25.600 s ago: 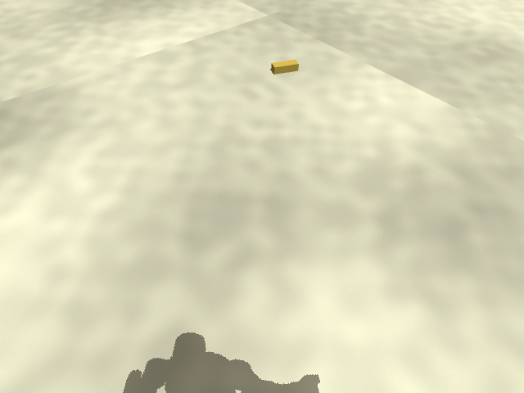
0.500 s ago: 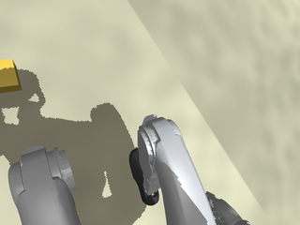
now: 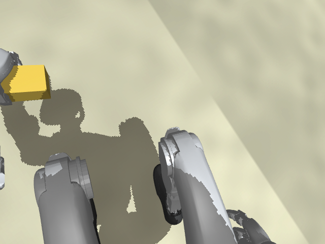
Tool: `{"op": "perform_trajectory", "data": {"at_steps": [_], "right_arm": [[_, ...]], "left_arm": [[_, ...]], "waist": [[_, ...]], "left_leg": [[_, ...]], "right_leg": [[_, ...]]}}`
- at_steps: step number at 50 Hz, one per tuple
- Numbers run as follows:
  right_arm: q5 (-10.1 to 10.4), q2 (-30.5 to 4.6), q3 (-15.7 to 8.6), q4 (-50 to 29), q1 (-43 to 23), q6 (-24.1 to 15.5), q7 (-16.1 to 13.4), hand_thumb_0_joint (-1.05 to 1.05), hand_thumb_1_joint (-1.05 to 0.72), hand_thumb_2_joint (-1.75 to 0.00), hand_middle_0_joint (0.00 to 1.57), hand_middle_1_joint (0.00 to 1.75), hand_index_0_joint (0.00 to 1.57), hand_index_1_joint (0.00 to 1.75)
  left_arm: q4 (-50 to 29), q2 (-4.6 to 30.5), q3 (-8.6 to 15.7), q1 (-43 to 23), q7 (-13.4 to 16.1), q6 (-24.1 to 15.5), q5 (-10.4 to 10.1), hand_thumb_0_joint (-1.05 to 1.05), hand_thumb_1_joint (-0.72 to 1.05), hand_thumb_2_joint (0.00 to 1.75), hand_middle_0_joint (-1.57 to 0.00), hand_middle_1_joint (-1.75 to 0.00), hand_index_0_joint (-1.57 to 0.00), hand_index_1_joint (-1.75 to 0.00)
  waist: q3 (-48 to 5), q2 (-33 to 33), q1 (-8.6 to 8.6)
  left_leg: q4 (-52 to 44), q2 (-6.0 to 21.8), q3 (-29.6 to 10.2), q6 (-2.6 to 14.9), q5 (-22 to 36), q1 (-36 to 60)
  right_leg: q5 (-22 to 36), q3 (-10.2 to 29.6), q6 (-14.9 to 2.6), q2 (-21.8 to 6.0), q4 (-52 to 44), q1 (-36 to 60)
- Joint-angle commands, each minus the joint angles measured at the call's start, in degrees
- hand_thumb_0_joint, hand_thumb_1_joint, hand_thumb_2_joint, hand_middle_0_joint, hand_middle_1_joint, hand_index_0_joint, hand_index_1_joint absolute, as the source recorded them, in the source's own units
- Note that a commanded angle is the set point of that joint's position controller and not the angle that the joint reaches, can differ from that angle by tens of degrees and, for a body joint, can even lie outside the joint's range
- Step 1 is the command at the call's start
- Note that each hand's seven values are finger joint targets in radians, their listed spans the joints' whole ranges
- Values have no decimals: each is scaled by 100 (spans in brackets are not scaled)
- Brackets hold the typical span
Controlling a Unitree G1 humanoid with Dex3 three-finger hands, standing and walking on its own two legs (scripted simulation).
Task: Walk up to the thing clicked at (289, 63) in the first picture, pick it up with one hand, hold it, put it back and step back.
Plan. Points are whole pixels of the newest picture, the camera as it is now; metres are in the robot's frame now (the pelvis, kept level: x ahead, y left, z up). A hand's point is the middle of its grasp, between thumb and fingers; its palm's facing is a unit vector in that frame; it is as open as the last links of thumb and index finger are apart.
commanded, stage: lift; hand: left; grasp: from above
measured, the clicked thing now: (1, 84) +0.50 +0.29 -0.18
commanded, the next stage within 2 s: hold in 1.74 s
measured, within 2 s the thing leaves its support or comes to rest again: neither
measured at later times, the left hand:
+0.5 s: hand out of the picture +0.44 +0.30 -0.06, palm faces -0.49 -0.07 -0.87, open 9.6 cm
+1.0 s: hand out of the picture +0.37 +0.28 +0.14, palm faces -0.44 -0.10 -0.89, open 9.6 cm
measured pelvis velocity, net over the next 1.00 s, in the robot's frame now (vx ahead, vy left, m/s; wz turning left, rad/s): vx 0.01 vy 0.00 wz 0.11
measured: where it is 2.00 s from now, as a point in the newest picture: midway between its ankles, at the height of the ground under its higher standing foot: (131, 219)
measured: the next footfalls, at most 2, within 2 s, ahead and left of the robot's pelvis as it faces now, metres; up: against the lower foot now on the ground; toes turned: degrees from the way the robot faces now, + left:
none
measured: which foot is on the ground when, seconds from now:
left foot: down 0.00-1.00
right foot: down 0.00-1.00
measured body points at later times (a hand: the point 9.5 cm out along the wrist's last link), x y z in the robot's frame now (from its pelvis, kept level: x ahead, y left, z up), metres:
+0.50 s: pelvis +0.00 +0.01 +0.06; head +0.21 +0.07 +0.45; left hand +0.47 +0.31 -0.01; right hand +0.08 -0.27 -0.05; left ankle +0.08 +0.13 -0.30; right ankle +0.12 -0.14 -0.30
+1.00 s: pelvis +0.01 +0.00 +0.21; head +0.15 +0.03 +0.64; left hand +0.38 +0.28 +0.19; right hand +0.16 -0.25 +0.09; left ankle +0.08 +0.13 -0.30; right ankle +0.12 -0.14 -0.30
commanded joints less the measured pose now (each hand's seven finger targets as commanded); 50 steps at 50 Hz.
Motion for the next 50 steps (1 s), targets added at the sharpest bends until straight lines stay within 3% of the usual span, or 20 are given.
{"op": "perform_trajectory", "data": {"at_steps": [1,2,3,9,11,17,21,25,27,32,34,35,36,37,45,46,47,49,50], "right_arm": [[23,-1484,-528,-53,1227,47,-159,0,-93,-91,20,30,20,30],[40,-1490,-537,-78,1230,58,-169,0,-89,-89,20,30,20,30],[56,-1499,-584,-71,1263,70,-185,0,-93,-91,20,30,20,30],[193,-1418,-747,-96,1271,205,-229,0,-92,-91,20,30,20,30],[230,-1386,-781,-96,1340,252,-237,0,-92,-91,20,30,20,30],[387,-1345,-1033,-129,1302,371,-317,0,-92,-91,20,30,20,30],[469,-1197,-1064,-190,1210,407,-377,0,-91,-91,20,30,20,30],[541,-1164,-1131,-229,1123,404,-453,0,-91,-90,20,30,20,30],[587,-1098,-1139,-262,1100,403,-466,0,-91,-90,20,30,20,30],[656,-1029,-1197,-359,926,417,-586,0,-91,-90,20,30,20,30],[691,-954,-1220,-418,842,408,-622,0,-91,-90,20,30,20,30],[715,-984,-1241,-414,806,408,-646,0,-90,-90,20,30,20,30],[721,-932,-1231,-433,760,403,-675,0,-90,-90,20,30,20,30],[736,-907,-1236,-427,730,404,-697,0,-90,-90,20,30,20,30],[845,-698,-1223,-414,398,348,-932,0,-90,-90,20,30,20,30],[864,-650,-1194,-378,370,331,-957,0,-90,-90,20,30,20,30],[881,-642,-1194,-398,326,313,-981,0,-90,-90,20,30,20,30],[909,-554,-1178,-354,308,279,-1026,0,-90,-90,20,30,20,30],[919,-548,-1176,-320,292,254,-1050,0,-90,-90,20,30,20,30]], "left_arm": [[-1182,1375,187,-2106,172,37,-107,0,72,69,-109,-66,-111,-64],[-1203,1367,188,-2101,126,59,-117,0,68,70,-102,-58,-103,-56],[-1237,1370,201,-2021,79,80,-149,0,69,68,-106,-65,-108,-64],[-1968,1382,273,-1812,-262,228,-445,0,76,65,-106,-66,-109,-62],[-2124,1262,249,-1644,-375,247,-524,0,76,65,-106,-66,-110,-62],[-2827,1116,309,-1154,-705,200,-731,0,78,65,-107,-65,-111,-61],[-3133,916,215,-858,-873,121,-880,0,77,67,-106,-66,-109,-62],[-3577,814,234,-710,-950,88,-1012,0,77,66,-104,-67,-108,-63],[-3787,624,131,-498,-1008,92,-1088,0,77,67,-105,-67,-108,-63],[-4025,688,212,116,-1093,175,-1181,0,78,64,-105,-64,-109,-61],[-4476,389,63,172,-1119,211,-1305,0,81,63,-108,-62,-112,-59],[-4458,509,180,336,-1101,264,-1330,0,80,64,-108,-61,-111,-58],[-4616,324,53,438,-1104,294,-1362,0,81,63,-108,-62,-111,-59],[-4692,377,100,553,-1095,333,-1369,0,80,61,-107,-61,-111,-57],[-5292,155,60,1448,-1063,549,-1562,0,79,62,-110,-54,-112,-52],[-5219,14,-41,1599,-1050,579,-1566,0,78,61,-110,-53,-111,-51],[-5342,141,78,1666,-1023,593,-1583,0,79,60,-110,-54,-112,-52],[-5293,-52,-64,1791,-991,629,-1561,0,76,61,-109,-53,-111,-51],[-5375,43,10,1775,-968,629,-1550,0,76,63,-109,-54,-110,-52]], "waist": [[-4053,2010,-66],[-4079,2092,-76],[-4056,2068,-26],[-4669,2176,230],[-4585,2044,209],[-4636,1900,442],[-4601,1671,485],[-4664,1657,581],[-4756,1677,623],[-4546,1455,799],[-4704,1493,810],[-4606,1458,859],[-4639,1444,847],[-4618,1330,887],[-4157,952,1050],[-3929,906,1008],[-3934,854,1081],[-3686,703,1047],[-3754,671,1083]], "left_leg": [[-1601,-28,746,209,780,3008],[-1671,-36,719,193,750,3083],[-1690,-29,737,194,761,3180],[-1922,-34,816,205,934,3561],[-1996,-56,854,233,910,3467],[-2437,-63,776,231,776,3976],[-2752,-22,720,277,558,4068],[-3107,-6,608,260,620,4504],[-3340,30,564,254,802,4811],[-3889,53,573,282,449,5080],[-4123,88,568,267,479,5433],[-4259,95,507,253,540,5570],[-4339,103,544,249,584,5675],[-4397,100,587,252,715,5802],[-5485,126,731,258,441,6646],[-5604,120,752,258,442,6660],[-5755,108,777,265,402,6786],[-5930,94,884,269,460,6940],[-6037,94,890,269,574,7119]], "right_leg": [[882,-713,-651,125,-1333,2007],[850,-721,-668,118,-1318,1944],[851,-704,-667,105,-1372,1949],[973,-587,-673,81,-1502,2228],[951,-549,-653,68,-1638,2404],[794,-438,-679,-2,-1948,2349],[711,-391,-626,12,-2147,2530],[808,-363,-616,-25,-2336,2684],[996,-350,-573,-32,-2452,2924],[778,-305,-549,-23,-2933,3428],[830,-298,-538,-7,-3115,3648],[880,-293,-526,-26,-3186,3727],[909,-293,-529,-5,-3299,3862],[974,-261,-526,-12,-3439,4012],[716,-79,-474,2,-4739,5306],[706,-64,-469,14,-4884,5449],[654,-30,-468,15,-5065,5677],[615,42,-469,29,-5426,5978],[689,71,-467,31,-5564,6206]]}}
